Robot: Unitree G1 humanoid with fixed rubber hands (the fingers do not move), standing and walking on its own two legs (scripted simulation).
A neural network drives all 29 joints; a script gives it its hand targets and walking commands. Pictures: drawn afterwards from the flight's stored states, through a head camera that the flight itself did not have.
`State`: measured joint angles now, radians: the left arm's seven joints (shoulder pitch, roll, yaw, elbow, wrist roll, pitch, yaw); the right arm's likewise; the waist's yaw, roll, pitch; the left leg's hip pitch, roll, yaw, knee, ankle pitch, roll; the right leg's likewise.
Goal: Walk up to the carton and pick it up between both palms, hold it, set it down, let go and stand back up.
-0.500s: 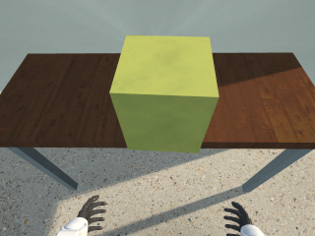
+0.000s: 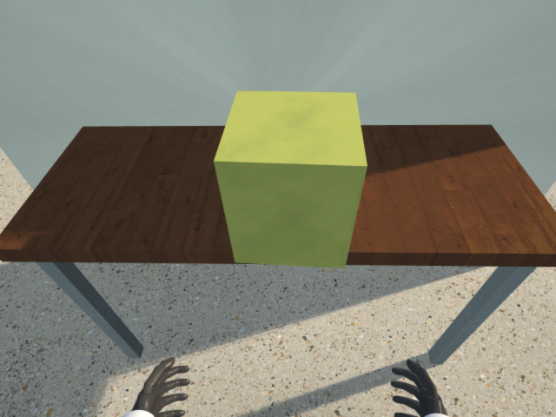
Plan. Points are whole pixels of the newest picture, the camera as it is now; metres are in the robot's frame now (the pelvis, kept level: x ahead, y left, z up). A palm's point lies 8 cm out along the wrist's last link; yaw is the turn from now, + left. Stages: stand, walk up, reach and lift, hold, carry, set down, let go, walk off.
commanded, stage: reach and lift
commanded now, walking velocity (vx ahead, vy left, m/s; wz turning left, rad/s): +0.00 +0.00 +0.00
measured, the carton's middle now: (292, 181) +0.51 -0.01 +0.06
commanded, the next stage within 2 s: none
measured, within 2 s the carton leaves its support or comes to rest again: neither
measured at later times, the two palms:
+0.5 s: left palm (155, 336) +0.26 +0.21 -0.02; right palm (423, 346) +0.24 -0.19 -0.02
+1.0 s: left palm (141, 309) +0.27 +0.20 +0.05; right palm (433, 313) +0.26 -0.19 +0.05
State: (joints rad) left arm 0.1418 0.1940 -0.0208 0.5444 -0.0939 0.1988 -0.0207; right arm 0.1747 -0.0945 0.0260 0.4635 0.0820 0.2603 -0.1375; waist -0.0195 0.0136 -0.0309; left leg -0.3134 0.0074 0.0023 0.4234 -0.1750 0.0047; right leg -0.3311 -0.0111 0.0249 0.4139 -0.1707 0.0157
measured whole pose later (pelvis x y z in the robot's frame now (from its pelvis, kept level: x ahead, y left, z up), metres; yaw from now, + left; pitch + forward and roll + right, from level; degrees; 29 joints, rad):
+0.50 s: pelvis +0.04 +0.00 +0.00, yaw +0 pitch +3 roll +0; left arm 0.14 0.23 -0.05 0.24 -0.17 0.22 0.02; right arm 0.19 -0.13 0.05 0.16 0.14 0.29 -0.15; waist -0.02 0.01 -0.03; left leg -0.23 0.00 0.01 0.35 -0.17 0.00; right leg -0.25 -0.02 0.03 0.34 -0.15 0.03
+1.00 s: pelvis +0.05 +0.00 +0.01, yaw +0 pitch +1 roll +0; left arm 0.27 0.32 -0.04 -0.07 -0.28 0.13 0.01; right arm 0.31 -0.18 0.10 -0.17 0.23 0.22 -0.18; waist -0.01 0.01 -0.04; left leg -0.14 0.01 0.00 0.25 -0.14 -0.01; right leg -0.16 -0.01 0.03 0.27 -0.13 0.01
